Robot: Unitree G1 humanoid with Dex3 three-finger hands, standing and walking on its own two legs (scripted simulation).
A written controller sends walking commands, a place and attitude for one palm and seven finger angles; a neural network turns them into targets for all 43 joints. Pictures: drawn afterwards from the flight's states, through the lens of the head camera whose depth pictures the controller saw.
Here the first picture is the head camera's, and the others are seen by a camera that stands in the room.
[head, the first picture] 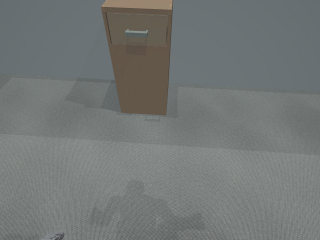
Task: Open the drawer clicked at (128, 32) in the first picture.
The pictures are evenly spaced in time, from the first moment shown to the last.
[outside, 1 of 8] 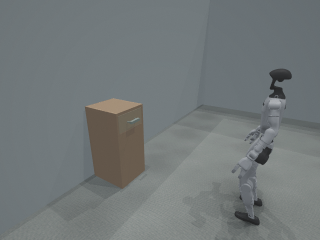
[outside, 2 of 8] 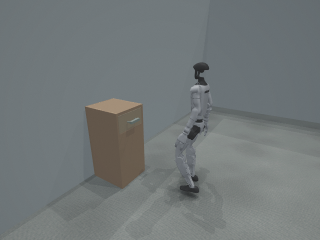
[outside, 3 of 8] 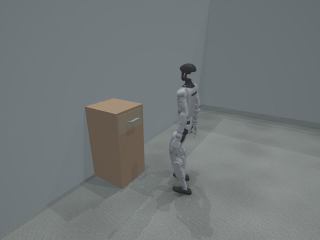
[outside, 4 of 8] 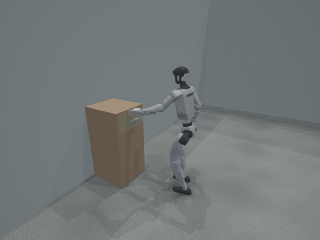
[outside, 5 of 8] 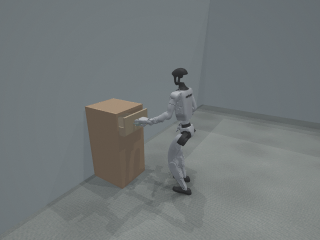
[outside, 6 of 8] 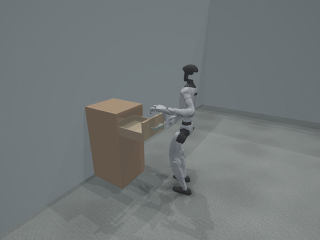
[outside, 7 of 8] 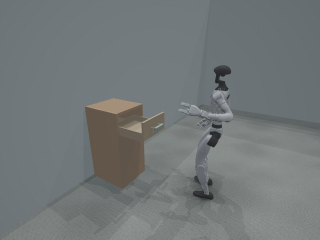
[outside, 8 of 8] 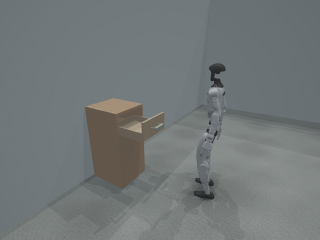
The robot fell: no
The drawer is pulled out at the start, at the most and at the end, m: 0.00 0.30 0.29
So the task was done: yes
